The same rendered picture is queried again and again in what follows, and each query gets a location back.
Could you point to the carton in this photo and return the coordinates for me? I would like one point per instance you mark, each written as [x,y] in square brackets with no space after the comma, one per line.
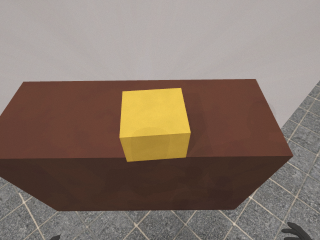
[154,125]

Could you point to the right robot hand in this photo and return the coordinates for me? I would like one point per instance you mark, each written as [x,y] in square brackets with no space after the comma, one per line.
[295,230]

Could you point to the pedestal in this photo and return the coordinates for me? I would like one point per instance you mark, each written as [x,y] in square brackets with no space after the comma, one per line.
[60,143]

